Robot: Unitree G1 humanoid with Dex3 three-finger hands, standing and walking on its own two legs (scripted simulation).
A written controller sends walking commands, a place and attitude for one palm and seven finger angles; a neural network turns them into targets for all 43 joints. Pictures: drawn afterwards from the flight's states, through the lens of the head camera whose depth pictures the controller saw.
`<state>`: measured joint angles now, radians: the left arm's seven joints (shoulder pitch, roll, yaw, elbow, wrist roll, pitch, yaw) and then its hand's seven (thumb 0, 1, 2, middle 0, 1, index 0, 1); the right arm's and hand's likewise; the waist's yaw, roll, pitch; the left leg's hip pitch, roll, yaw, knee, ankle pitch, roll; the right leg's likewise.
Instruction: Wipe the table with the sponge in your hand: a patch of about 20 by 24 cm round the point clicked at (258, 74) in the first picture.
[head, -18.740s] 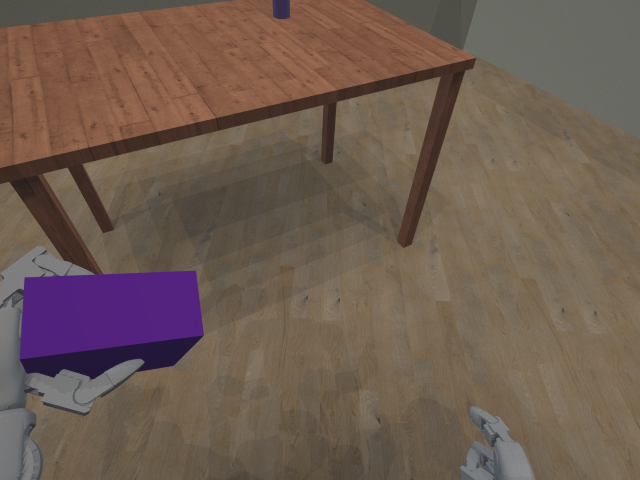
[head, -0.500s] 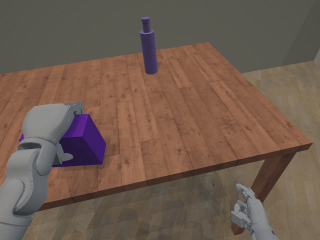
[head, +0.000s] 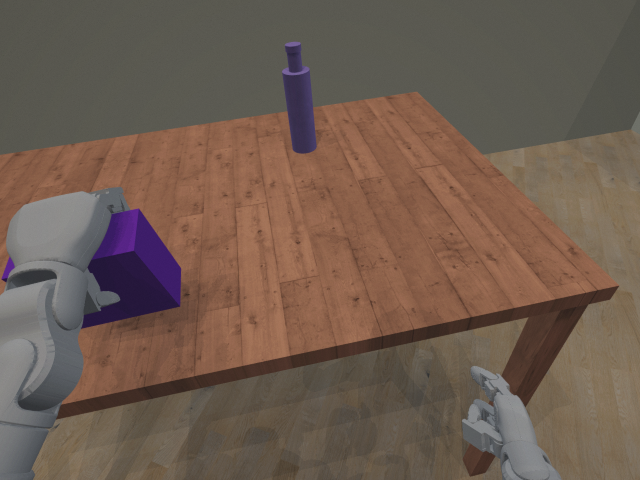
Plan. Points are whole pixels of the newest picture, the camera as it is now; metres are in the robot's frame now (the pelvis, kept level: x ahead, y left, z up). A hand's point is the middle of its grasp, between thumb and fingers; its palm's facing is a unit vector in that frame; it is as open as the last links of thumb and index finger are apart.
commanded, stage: move the sponge above the wiping area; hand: left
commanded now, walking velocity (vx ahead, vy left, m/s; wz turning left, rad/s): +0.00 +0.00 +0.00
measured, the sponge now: (114, 282) +0.26 +0.33 +0.14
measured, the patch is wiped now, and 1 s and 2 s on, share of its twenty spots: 0.05 0.05 0.05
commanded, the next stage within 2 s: lower the sponge onto the table in 0.68 s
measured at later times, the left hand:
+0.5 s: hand (88, 238) +0.27 +0.33 +0.20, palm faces +0.25 -0.01 -0.97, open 10.0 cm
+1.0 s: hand (108, 263) +0.26 +0.31 +0.18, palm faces +0.14 -0.08 -0.99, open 10.0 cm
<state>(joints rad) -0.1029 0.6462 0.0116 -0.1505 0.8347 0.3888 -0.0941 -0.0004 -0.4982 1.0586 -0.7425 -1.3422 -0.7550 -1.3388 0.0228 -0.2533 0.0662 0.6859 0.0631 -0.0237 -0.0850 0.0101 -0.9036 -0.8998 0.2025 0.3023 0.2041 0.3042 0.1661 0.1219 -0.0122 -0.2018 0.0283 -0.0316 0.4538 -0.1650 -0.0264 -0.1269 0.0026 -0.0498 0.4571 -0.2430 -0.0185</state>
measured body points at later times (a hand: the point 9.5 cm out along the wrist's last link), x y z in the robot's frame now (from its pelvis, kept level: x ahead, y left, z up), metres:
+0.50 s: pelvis +0.01 +0.00 +0.00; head -0.02 -0.04 +0.45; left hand +0.25 +0.33 +0.26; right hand +0.25 -0.20 -0.08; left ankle +0.06 +0.14 -0.74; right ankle +0.01 -0.11 -0.74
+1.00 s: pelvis +0.00 +0.01 +0.00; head -0.02 -0.04 +0.45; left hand +0.25 +0.31 +0.23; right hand +0.26 -0.18 -0.07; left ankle +0.06 +0.14 -0.74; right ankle +0.01 -0.11 -0.74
